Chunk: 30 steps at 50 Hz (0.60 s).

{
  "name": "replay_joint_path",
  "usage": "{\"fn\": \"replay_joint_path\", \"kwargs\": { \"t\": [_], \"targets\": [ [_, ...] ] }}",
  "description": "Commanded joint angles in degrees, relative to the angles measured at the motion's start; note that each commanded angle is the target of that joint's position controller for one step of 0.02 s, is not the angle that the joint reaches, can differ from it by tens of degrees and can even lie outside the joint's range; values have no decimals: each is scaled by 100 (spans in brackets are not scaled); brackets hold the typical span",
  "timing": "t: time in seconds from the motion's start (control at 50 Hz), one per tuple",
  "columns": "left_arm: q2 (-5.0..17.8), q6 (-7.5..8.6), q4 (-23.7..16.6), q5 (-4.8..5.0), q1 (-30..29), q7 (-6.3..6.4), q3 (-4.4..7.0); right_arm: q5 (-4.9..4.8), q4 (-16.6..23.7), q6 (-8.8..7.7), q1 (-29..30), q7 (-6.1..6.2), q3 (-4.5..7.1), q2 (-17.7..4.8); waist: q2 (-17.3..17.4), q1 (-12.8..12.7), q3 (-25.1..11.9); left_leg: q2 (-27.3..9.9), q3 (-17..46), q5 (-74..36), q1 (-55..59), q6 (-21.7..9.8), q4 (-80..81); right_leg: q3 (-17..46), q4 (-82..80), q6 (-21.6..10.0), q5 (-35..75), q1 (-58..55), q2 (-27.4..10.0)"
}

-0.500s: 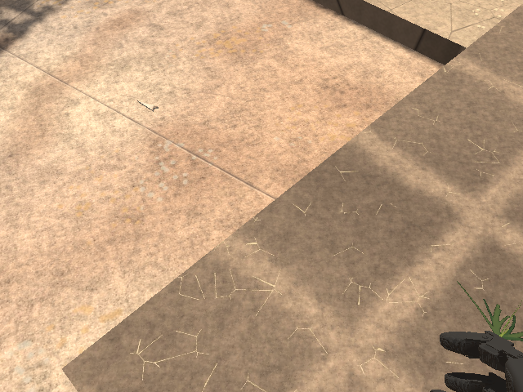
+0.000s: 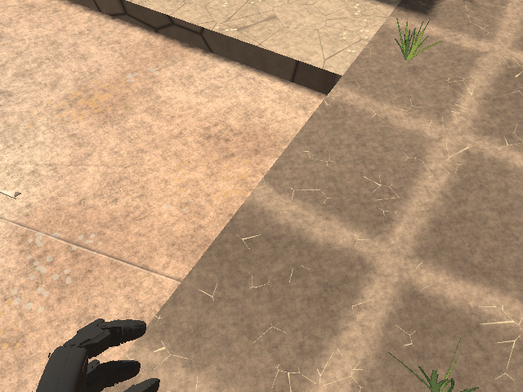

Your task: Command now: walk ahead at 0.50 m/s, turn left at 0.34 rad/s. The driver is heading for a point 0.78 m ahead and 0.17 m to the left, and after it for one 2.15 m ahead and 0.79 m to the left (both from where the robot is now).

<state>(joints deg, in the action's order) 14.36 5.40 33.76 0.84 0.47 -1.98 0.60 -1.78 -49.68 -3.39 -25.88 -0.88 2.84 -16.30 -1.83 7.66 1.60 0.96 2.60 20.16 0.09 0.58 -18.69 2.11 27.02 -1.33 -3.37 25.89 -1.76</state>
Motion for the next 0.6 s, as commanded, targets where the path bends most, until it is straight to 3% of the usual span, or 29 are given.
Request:
{"fn": "replay_joint_path", "kwargs": {
  "t": [0.02, 0.04, 0.06, 0.08, 0.1, 0.12, 0.16, 0.24, 0.32, 0.4, 0.44, 0.48, 0.5, 0.52, 0.54, 0.56, 0.58, 0.6],
  "targets": [
    [1422, 57, 57, -145, 2023, 160, 580, 171, 599, -40, 504, 44, 35, -496, -33, -1469, -1504, -524, 460, -1251, -1833, -501, -2495, 1037, 11, -557, -48, -3510, -1157],
    [1681, -41, 104, -206, 2220, 148, 622, 71, 758, -97, -97, 83, -91, -45, -1499, -1211, -2058, 112, 4, 1254, -3645, -178, -4199, 3134, -522, -1241, -1132, -4710, -2315],
    [1209, -47, 114, -152, 2174, 131, 518, -51, 721, -94, 55, 101, 35, -557, -1088, -1310, -1682, -138, 431, 1244, -4211, -137, -5042, 3594, -931, -1245, -2138, -4243, -2202],
    [932, -34, 151, -91, 1920, 135, 429, -101, 806, -69, 424, 95, 126, -776, -804, -1253, -998, -341, 436, 748, -4438, -145, -5256, 2828, -1045, -1085, -2166, -3657, -2026],
    [772, -17, 180, -94, 1628, 119, 376, -67, 824, -41, 598, 104, 136, -740, -593, -1108, -657, -517, 342, 348, -4293, -113, -5207, 2190, -1182, -997, -1639, -3090, -1773],
    [626, -5, 223, -114, 1417, 105, 344, -10, 861, -11, 714, 101, 155, -684, -525, -987, -409, -640, 339, 44, -4161, -79, -5040, 1717, -1348, -969, -1158, -2641, -1574],
    [548, 70, 315, -154, 1195, 133, 358, -20, 900, 99, 694, 74, 156, -487, -555, -790, -215, -783, 310, -289, -3768, -18, -4838, 1002, -1644, -938, -473, -2086, -1387],
    [773, 172, 589, -141, 1270, 200, 468, 40, 1169, 221, 1107, 46, 131, -309, -229, -761, 75, -843, 327, -916, -4001, 106, -4137, 231, -1932, -1049, 269, -1942, -1438],
    [1036, 117, 748, -116, 1346, 246, 552, 42, 1375, 189, 1713, -111, 67, -203, -106, -943, 228, -773, 66, -1967, -3758, 15, -2833, -546, -1959, -905, 525, -2016, -1328],
    [1228, 5, 958, 6, 1667, 248, 625, 29, 1699, 222, 2354, -224, 60, -246, -48, -1140, 432, -719, -195, -1897, -3770, -218, -2094, -895, -1836, -772, 527, -2527, -1504],
    [1313, -78, 1044, 67, 1757, 238, 661, 56, 1839, 247, 2508, -255, 97, -338, -76, -1131, 424, -602, -391, -1442, -3706, -384, -1902, -1044, -1517, -674, 1020, -2845, -1580],
    [1521, -149, 1048, 123, 1702, 251, 718, 97, 1873, 287, 2200, -256, 208, -524, -249, -866, 71, -239, -738, -863, -2985, -608, -1847, -1258, -673, -540, 2824, -2966, -1538],
    [1563, -200, 1032, 168, 1604, 259, 720, 94, 1725, 311, 1533, -233, 331, -702, -232, -444, -317, 53, -922, -889, -2064, -766, -1615, -1446, 312, -419, 3562, -2802, -1386],
    [1399, -214, 1017, 141, 1660, 280, 647, 60, 1437, 352, 525, -152, 535, -1060, -55, 26, -851, 277, -831, -1188, -510, -990, -1375, -1584, 1681, -202, 3314, -2067, -1127],
    [854, -179, 811, -124, 1864, 277, 467, -2, 1330, 394, 9, -18, 699, -1692, 1170, -48, -1239, -963, 1269, -1241, 1212, -1560, -1148, -1597, 3770, 153, -120, -30, -575],
    [582, 1, 538, -142, 1981, 231, 319, 30, 1612, 278, 281, -59, 654, -1933, 1737, -414, -2174, -2029, 4467, 114, 2112, -2515, -38, -307, 5200, 342, -3183, 1468, 406],
    [1106, 129, 460, 55, 1342, 175, 443, 53, 1623, 170, 340, -135, 499, -1376, 892, -84, -1889, -1994, 4170, 357, 1895, -2192, 340, 367, 5383, 242, -2809, 2054, 77],
    [1123, 197, 372, 151, 1122, 159, 435, 79, 1560, 106, 463, -145, 421, -1139, 807, -215, -1150, -1798, 3359, 100, 1211, -1979, 293, 252, 5097, 126, -2353, 2215, -113]
  ]
}}
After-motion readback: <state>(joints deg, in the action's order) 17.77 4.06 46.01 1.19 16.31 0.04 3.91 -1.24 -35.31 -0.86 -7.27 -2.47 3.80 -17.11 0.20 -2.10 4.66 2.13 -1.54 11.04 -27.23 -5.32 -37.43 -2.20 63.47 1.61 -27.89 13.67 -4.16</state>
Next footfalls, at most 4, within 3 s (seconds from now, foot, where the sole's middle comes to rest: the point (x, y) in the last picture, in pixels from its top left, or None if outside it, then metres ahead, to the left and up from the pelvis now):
0.02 right None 0.16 -0.13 -0.77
0.52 left None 0.38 0.19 -0.77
1.02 right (199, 320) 0.68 0.11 -0.77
1.50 left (123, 388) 0.52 0.30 -0.77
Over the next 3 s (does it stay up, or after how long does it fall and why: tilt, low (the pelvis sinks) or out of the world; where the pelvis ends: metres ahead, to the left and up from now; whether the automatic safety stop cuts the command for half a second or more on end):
stays up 0.73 0.48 -0.12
